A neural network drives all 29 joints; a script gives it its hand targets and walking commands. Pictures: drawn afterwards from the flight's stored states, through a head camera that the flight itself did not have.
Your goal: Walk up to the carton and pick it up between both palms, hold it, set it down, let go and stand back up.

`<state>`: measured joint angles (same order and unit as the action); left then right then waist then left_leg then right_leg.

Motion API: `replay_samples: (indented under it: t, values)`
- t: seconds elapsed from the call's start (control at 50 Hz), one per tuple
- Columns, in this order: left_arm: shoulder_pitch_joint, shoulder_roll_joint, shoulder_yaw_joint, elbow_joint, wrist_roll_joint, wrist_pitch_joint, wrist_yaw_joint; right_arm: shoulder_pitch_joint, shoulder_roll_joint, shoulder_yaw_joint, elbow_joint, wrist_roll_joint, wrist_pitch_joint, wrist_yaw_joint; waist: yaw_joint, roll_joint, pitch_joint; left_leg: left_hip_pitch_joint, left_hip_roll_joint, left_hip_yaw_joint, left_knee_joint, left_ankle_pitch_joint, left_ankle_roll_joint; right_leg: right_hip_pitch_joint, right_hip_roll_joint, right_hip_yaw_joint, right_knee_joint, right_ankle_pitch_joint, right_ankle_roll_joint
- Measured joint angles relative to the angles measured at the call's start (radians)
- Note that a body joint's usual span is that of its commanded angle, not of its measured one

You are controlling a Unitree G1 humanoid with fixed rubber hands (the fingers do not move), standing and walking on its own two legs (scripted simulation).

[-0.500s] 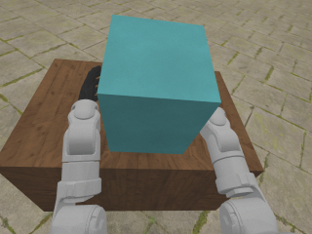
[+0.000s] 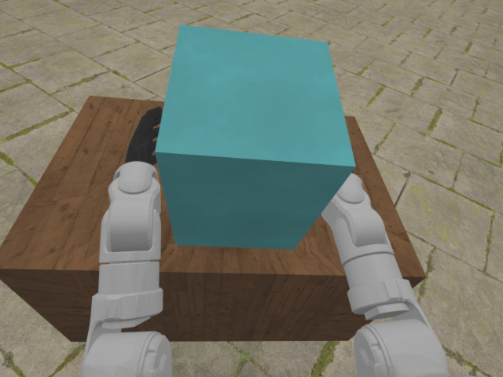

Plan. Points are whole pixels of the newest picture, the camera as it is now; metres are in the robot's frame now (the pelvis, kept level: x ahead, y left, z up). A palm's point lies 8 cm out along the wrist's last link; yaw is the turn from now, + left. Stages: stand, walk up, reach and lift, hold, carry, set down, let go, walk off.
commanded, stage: hold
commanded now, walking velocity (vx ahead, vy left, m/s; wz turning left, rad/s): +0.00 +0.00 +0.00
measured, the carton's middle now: (244, 152) +0.39 -0.02 +0.17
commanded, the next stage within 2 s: none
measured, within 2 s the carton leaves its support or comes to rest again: neither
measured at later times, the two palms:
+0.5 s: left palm (125, 159) +0.35 +0.14 +0.18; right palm (334, 160) +0.35 -0.15 +0.18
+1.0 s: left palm (142, 161) +0.36 +0.12 +0.17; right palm (341, 169) +0.35 -0.17 +0.16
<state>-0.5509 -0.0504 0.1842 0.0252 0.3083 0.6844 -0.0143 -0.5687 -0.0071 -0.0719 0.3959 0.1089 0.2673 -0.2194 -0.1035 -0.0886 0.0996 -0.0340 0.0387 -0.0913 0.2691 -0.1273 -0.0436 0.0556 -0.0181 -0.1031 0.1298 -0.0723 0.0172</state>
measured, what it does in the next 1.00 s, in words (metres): stands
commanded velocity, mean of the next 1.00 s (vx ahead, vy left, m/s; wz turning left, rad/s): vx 0.00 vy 0.00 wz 0.00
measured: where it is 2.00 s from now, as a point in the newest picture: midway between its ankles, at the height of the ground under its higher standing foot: outside the picture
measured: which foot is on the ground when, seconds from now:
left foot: down 0.00-1.00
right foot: down 0.00-1.00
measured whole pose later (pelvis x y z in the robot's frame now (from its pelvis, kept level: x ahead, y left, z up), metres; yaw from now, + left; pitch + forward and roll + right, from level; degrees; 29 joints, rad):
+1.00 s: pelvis +0.00 +0.01 +0.00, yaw -6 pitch -2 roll +0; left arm -0.51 -0.09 0.24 -0.22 0.29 0.97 -0.03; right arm -0.57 -0.03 -0.01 0.18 0.18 0.58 -0.26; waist -0.07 -0.05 0.04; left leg 0.06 0.03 0.01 -0.09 0.06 -0.03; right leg 0.04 -0.03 -0.01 -0.08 0.07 0.03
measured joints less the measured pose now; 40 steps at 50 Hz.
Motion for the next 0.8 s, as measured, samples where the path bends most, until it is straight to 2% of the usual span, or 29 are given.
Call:
replay_samples:
  t: [0.08, 0.1, 0.14, 0.2, 0.28, 0.38, 0.5, 0.56, 0.68, 0.8]
  values:
    - [-0.002, 0.001, -0.001, 0.002, 0.001, 0.0, 0.0, -0.001, 0.001, -0.002, 0.001, -0.001, 0.0, 0.001, -0.001, 0.0, -0.001, -0.002, -0.001, 0.0, 0.001, 0.0, 0.0, -0.002, -0.001, 0.0, 0.0, 0.0, 0.0]
    - [0.013, 0.001, -0.004, -0.007, -0.025, 0.012, 0.011, 0.014, -0.001, 0.003, -0.019, 0.016, 0.019, -0.003, 0.013, -0.001, -0.015, 0.007, -0.001, 0.011, -0.025, 0.008, 0.001, -0.007, -0.002, 0.01, -0.006, 0.004, 0.0]
    - [0.069, 0.01, -0.02, -0.04, -0.084, 0.056, 0.045, 0.039, -0.009, 0.027, -0.058, 0.048, 0.089, -0.011, 0.035, 0.007, -0.07, 0.027, 0.0, 0.041, -0.109, 0.047, 0.002, -0.024, -0.005, 0.039, -0.038, 0.025, -0.001]
    - [0.114, 0.037, -0.045, -0.075, -0.143, 0.137, 0.088, 0.029, -0.043, 0.082, -0.078, 0.09, 0.196, -0.03, 0.049, 0.024, -0.11, 0.051, 0.0, 0.063, -0.195, 0.09, 0.002, -0.027, -0.006, 0.058, -0.081, 0.05, 0.001]
    - [0.109, 0.067, -0.051, -0.127, -0.185, 0.232, 0.106, 0.005, -0.08, 0.137, -0.129, 0.151, 0.296, -0.079, 0.068, 0.039, -0.108, 0.064, 0.004, 0.075, -0.242, 0.118, 0.003, -0.032, -0.003, 0.069, -0.099, 0.067, 0.001]
    - [0.054, 0.04, 0.007, -0.153, -0.158, 0.278, 0.07, -0.023, -0.044, 0.084, -0.181, 0.124, 0.356, -0.091, 0.077, 0.051, -0.107, 0.053, 0.005, 0.071, -0.263, 0.141, 0.004, -0.045, -0.002, 0.065, -0.112, 0.084, 0.001]
    - [-0.033, 0.007, 0.078, -0.097, -0.081, 0.26, -0.012, -0.065, 0.004, 0.013, -0.174, 0.046, 0.369, -0.075, 0.072, 0.067, -0.097, 0.052, 0.0, 0.066, -0.298, 0.172, 0.009, -0.053, -0.006, 0.06, -0.128, 0.102, 0.005]
    - [-0.05, -0.004, 0.094, -0.083, -0.052, 0.247, -0.036, -0.07, 0.009, 0.005, -0.166, 0.029, 0.36, -0.068, 0.066, 0.072, -0.093, 0.056, -0.002, 0.069, -0.326, 0.19, 0.011, -0.056, -0.009, 0.063, -0.143, 0.114, 0.008]
    - [-0.027, -0.025, 0.093, -0.12, -0.023, 0.236, -0.047, -0.047, -0.001, 0.025, -0.176, 0.033, 0.333, -0.059, 0.053, 0.07, -0.083, 0.061, -0.007, 0.085, -0.36, 0.208, 0.015, -0.056, -0.013, 0.078, -0.178, 0.138, 0.013]
    - [0.008, -0.041, 0.078, -0.168, -0.012, 0.249, -0.036, -0.018, -0.013, 0.047, -0.182, 0.048, 0.313, -0.049, 0.044, 0.054, -0.071, 0.068, -0.009, 0.102, -0.358, 0.198, 0.016, -0.05, -0.014, 0.095, -0.191, 0.143, 0.015]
